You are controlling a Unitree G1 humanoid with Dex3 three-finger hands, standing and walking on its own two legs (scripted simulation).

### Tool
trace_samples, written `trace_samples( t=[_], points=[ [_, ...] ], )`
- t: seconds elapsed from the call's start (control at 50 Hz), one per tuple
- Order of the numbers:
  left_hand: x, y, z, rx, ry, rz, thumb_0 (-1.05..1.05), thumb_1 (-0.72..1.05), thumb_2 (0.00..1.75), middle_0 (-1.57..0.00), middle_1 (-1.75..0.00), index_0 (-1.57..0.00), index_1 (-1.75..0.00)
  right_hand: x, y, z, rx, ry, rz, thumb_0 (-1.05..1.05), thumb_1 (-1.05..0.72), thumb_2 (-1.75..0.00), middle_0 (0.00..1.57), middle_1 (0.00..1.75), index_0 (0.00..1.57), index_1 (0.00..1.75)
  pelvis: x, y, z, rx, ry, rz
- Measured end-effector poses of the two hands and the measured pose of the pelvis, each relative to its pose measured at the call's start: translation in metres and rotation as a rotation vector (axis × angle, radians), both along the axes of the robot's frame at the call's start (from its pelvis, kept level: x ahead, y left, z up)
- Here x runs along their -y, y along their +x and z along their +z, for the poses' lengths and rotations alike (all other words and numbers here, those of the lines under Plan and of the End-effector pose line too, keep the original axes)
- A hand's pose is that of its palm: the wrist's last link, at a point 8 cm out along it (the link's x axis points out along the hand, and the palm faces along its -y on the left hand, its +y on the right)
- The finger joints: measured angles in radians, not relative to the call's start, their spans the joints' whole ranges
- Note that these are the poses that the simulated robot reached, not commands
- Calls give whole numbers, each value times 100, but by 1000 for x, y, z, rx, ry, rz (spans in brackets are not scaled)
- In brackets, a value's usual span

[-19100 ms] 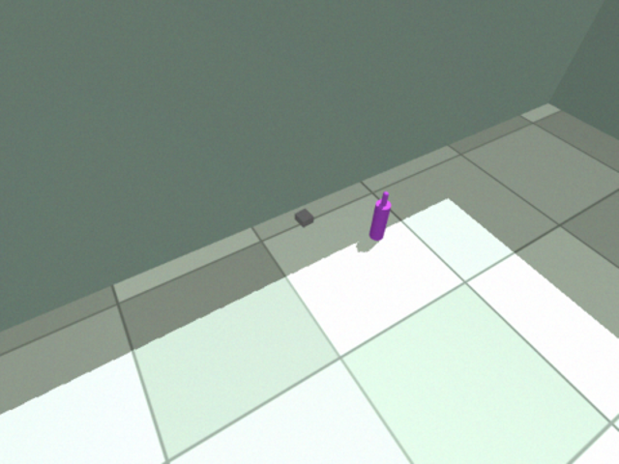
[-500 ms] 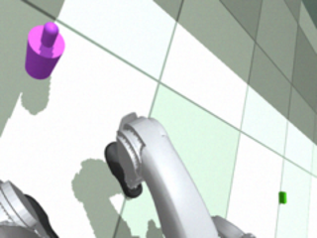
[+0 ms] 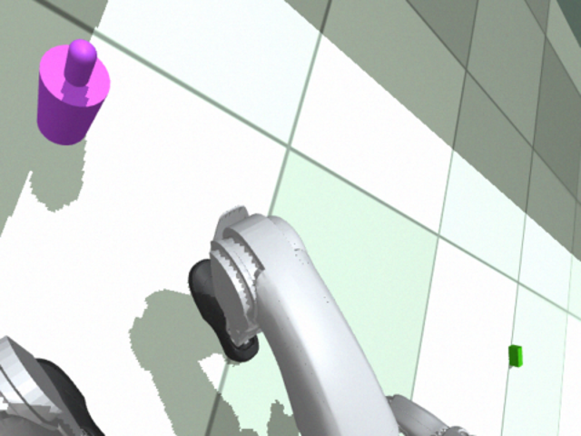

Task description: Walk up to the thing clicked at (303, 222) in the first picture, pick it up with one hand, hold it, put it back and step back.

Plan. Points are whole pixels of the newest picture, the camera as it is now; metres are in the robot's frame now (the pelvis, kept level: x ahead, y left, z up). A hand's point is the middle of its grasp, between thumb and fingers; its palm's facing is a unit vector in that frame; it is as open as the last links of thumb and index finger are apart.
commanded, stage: close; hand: left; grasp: from above
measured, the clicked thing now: out of the picture +0.44 +0.38 -0.31
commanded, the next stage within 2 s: settle in 0.72 s
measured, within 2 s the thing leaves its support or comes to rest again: leaves its support in 1.20 s
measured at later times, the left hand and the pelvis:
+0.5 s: hand out of the picture +0.43 +0.36 -0.28, palm faces -0.17 -0.41 -0.90, open 9.0 cm; pelvis +0.00 +0.00 +0.00, yaw +0 degrees
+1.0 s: hand out of the picture +0.43 +0.36 -0.28, palm faces -0.16 -0.41 -0.90, open 8.9 cm; pelvis +0.00 +0.00 +0.00, yaw +0 degrees
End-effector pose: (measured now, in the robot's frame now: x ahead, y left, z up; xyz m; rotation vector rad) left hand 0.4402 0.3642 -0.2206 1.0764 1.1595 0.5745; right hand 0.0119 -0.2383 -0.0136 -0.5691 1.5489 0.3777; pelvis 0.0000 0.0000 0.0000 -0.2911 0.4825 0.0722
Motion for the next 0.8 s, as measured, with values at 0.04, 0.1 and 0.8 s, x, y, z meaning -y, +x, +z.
trace_samples(
  t=[0.04,0.1,0.8],
  points=[
    [-1,0,0,0,-1,-2,0,21,35,-66,-48,-71,-47,0,0,-1,3,-1,-1,1,-91,-90,19,30,20,29,0,0,0,1,0,0],
    [-1,-1,1,-1,-3,-4,0,21,31,-68,-46,-74,-44,0,0,-2,8,-4,-3,1,-91,-90,19,30,20,29,0,-1,-1,4,1,0],
    [-5,-4,3,-3,4,-23,-1,20,24,-78,-34,-83,-33,-2,0,0,18,-9,0,1,-91,-90,20,30,20,29,-2,-1,0,10,-4,2]
  ],
)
